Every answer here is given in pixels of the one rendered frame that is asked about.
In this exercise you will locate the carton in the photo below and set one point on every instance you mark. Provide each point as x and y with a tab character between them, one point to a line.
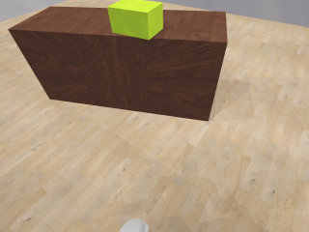
136	18

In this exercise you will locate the pedestal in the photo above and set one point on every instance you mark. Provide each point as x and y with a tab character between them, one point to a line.
77	58

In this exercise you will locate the left robot thigh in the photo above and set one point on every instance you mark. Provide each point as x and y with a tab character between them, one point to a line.
135	225

